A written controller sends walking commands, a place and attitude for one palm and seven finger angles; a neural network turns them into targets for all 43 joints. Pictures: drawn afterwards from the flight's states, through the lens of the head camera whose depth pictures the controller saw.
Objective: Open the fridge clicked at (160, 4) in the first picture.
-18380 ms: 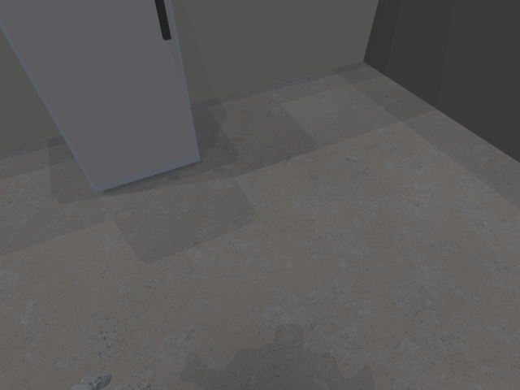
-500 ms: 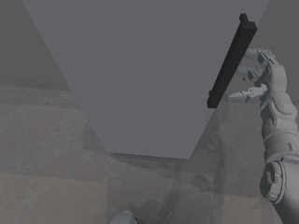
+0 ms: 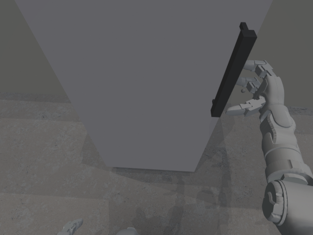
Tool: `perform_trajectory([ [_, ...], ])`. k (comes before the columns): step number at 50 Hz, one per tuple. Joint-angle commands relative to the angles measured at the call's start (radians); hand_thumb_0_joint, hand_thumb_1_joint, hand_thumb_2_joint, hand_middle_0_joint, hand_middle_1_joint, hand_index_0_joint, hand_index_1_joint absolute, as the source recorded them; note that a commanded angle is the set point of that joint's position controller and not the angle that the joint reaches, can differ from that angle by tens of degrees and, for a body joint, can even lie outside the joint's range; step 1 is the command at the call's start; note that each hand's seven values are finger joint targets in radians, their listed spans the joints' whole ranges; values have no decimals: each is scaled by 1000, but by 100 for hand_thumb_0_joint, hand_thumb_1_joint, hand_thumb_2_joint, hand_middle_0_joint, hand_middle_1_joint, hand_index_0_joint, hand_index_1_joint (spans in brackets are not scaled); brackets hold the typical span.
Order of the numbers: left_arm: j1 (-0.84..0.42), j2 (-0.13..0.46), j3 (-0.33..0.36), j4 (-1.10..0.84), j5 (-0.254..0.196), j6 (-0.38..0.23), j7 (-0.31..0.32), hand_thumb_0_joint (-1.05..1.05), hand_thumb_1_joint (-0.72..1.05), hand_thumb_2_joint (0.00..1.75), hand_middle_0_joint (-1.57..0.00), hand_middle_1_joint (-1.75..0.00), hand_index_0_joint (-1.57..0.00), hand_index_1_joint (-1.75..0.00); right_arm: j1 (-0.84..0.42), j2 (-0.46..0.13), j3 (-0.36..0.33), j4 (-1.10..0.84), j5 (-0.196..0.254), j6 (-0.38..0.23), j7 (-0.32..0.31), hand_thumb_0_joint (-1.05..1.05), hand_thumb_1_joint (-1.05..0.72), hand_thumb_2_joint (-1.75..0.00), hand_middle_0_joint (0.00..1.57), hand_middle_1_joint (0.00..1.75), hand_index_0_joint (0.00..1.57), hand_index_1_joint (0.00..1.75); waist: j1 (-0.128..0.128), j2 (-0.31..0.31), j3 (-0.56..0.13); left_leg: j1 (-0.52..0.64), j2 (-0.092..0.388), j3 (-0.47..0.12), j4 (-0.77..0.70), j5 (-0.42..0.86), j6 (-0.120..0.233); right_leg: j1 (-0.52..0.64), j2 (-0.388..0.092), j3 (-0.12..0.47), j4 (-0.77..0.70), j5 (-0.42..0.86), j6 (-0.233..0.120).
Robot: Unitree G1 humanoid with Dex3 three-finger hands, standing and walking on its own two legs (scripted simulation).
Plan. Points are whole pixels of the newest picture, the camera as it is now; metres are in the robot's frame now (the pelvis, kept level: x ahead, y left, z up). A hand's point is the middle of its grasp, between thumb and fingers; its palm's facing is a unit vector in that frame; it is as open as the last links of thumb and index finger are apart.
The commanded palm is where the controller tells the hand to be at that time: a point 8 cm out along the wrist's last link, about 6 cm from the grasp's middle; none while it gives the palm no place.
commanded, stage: move the hooked fingers beside the handle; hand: right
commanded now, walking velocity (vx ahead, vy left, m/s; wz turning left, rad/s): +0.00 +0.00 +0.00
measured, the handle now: (227, 76) +0.51 -0.11 +0.13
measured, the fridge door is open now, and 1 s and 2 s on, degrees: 0 0 0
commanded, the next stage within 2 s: none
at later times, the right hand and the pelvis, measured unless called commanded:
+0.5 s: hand (250, 94) +0.45 -0.17 +0.13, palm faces -0.04 +1.00 +0.00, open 14.0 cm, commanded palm +0.43 -0.22 +0.13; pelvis -0.01 +0.01 +0.00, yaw +0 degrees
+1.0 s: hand (257, 94) +0.45 -0.18 +0.13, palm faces -0.06 +1.00 +0.00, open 14.0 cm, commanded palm +0.43 -0.23 +0.13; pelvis -0.01 +0.00 +0.00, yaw +1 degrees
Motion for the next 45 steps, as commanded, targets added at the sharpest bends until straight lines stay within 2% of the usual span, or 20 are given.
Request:
perform_trajectory([
  [1,82,145,50,-89,-5,-28,11,0,90,90,-20,-30,-20,-30,-469,-217,-19,-224,5,-79,4,0,50,-30,30,120,30,120,10,-4,-367,313,-43,-11,-20,348,37,49,28,25,-93,357,-12],
  [3,82,147,52,-85,-8,-27,13,0,90,90,-20,-30,-20,-30,-484,-224,-28,-205,9,-74,9,0,50,-30,30,120,30,120,17,-11,-348,294,-44,-14,-27,335,34,45,28,20,-95,330,-12],
  [4,85,151,53,-84,-7,-27,14,0,90,90,-20,-30,-20,-30,-483,-254,-54,-206,11,-75,9,0,50,-30,30,120,30,120,7,-5,-365,313,-43,-17,-25,328,34,35,30,23,-98,318,-11],
  [12,85,152,53,-88,-10,-35,18,0,90,90,-20,-30,-20,-30,-455,-236,-41,-208,23,-81,28,0,50,-30,30,120,30,120,7,-3,-365,317,-43,-18,-35,308,33,31,30,20,-104,295,-14],
  [14,88,156,53,-80,-10,-31,20,0,90,90,-20,-30,-20,-30,-455,-272,-67,-180,21,-76,31,0,50,-30,30,120,30,120,9,12,-339,318,-42,-21,-40,297,32,8,30,16,-107,270,-16],
  [16,88,161,54,-87,-9,-30,23,0,90,90,-20,-30,-20,-30,-440,-307,-89,-196,21,-83,34,0,50,-30,30,120,30,120,1,25,-356,346,-41,-26,-40,287,33,-5,31,14,-108,260,-19],
  [18,80,153,50,-89,-12,-35,22,0,90,90,-20,-30,-20,-30,-464,-264,-51,-201,22,-87,44,0,50,-30,30,120,30,120,13,-11,-339,321,-41,-28,-46,275,31,4,32,11,-111,243,-18],
  [21,85,164,49,-85,-13,-32,30,0,90,90,-20,-30,-20,-30,-459,-330,-100,-162,30,-92,51,0,50,-30,30,120,30,120,12,31,-313,330,-39,-35,-55,226,29,-34,31,12,-113,194,-22],
  [23,81,164,47,-84,-15,-35,33,0,90,90,-20,-30,-20,-30,-484,-340,-94,-154,24,-96,63,0,50,-30,30,120,30,120,16,6,-315,320,-37,-39,-55,203,28,-40,33,14,-116,171,-22],
  [25,82,162,47,-85,-16,-39,35,0,90,90,-20,-30,-20,-30,-496,-326,-75,-171,25,-102,74,0,50,-30,30,120,30,120,19,-30,-339,310,-38,-40,-51,214,30,-18,34,15,-110,186,-21],
  [29,91,169,49,-75,-18,-41,39,0,90,90,-20,-30,-20,-30,-519,-321,-65,-148,38,-97,93,0,50,-30,30,120,30,120,34,-18,-331,282,-40,-33,-53,199,28,-14,31,22,-106,177,-20],
  [31,96,171,51,-80,-16,-44,39,0,90,90,-20,-30,-20,-30,-500,-333,-81,-146,42,-94,94,0,50,-30,30,120,30,120,25,-21,-352,291,-41,-32,-45,213,31,-7,31,23,-97,202,-20],
  [33,98,170,47,-74,-15,-44,38,0,90,90,-20,-30,-20,-30,-514,-321,-66,-131,36,-85,95,0,50,-30,30,120,30,120,34,-33,-343,271,-40,-31,-43,221,29,-10,31,25,-96,208,-19],
  [36,105,175,50,-84,-12,-42,37,0,90,90,-20,-30,-20,-30,-495,-360,-102,-151,38,-90,90,0,50,-30,30,120,30,120,17,-12,-368,297,-42,-26,-31,245,32,-8,30,28,-93,241,-19],
  [38,103,168,52,-86,-11,-42,33,0,90,90,-20,-30,-20,-30,-500,-340,-88,-185,33,-95,91,0,50,-30,30,120,30,120,15,-65,-394,281,-42,-25,-26,268,33,26,29,29,-89,275,-13],
  [39,101,168,52,-88,-12,-41,31,0,90,90,-20,-30,-20,-30,-471,-319,-76,-170,38,-90,93,0,50,-30,30,120,30,120,18,-22,-382,288,-44,-24,-30,273,31,18,27,27,-89,272,-15],
  [41,103,173,51,-92,-13,-38,33,0,90,90,-20,-30,-20,-30,-451,-335,-89,-164,44,-84,94,0,50,-30,30,120,30,120,14,-4,-358,294,-46,-19,-29,273,33,0,26,28,-94,278,-17],
  [42,103,174,52,-93,-12,-36,32,0,90,90,-20,-30,-20,-30,-453,-360,-115,-180,42,-82,93,0,50,-30,30,120,30,120,4,-28,-382,301,-44,-23,-27,279,32,7,26,26,-94,281,-14],
  [43,101,173,52,-98,-13,-33,32,0,90,90,-20,-30,-20,-30,-433,-368,-120,-178,38,-77,92,0,50,-30,30,120,30,120,2,-10,-383,305,-45,-24,-27,280,32,4,25,25,-95,280,-15],
  [45,95,165,52,-102,-12,-33,29,0,90,90,-20,-30,-20,-30,-448,-329,-84,-215,33,-77,92,0,50,-30,30,120,30,120,5,-63,-372,284,-46,-19,-27,292,35,34,25,28,-95,309,-12],
])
